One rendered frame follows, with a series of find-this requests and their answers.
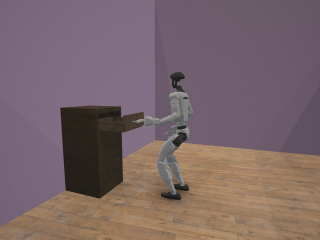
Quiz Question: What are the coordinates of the robot left upper arm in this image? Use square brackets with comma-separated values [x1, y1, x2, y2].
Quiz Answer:
[169, 92, 181, 121]

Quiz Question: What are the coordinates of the cabinet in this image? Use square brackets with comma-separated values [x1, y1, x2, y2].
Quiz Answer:
[60, 105, 123, 199]

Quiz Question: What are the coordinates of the right robot hand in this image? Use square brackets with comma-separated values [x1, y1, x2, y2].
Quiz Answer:
[165, 125, 177, 139]

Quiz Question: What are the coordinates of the left robot hand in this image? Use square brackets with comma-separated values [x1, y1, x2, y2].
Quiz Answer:
[144, 116, 153, 126]

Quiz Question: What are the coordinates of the left robot forearm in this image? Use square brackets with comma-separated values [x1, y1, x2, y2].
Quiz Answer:
[152, 113, 178, 125]

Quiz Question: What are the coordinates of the handle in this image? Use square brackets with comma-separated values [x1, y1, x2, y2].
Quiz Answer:
[132, 119, 144, 123]

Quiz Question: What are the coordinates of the humanoid robot head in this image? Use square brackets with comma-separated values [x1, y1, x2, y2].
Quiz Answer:
[170, 72, 185, 93]

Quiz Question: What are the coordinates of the drawer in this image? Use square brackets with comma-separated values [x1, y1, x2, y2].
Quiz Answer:
[98, 112, 144, 133]

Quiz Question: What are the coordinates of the robot right upper arm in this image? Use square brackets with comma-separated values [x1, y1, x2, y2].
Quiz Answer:
[187, 94, 193, 117]

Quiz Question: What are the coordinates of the left robot thigh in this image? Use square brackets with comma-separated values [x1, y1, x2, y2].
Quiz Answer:
[157, 133, 185, 168]

